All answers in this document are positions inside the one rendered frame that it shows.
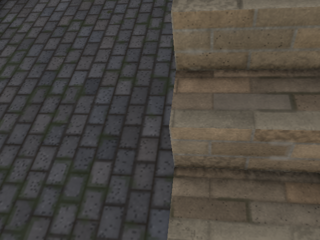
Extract stairs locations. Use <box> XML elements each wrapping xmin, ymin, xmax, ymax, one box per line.
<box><xmin>167</xmin><ymin>0</ymin><xmax>320</xmax><ymax>240</ymax></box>

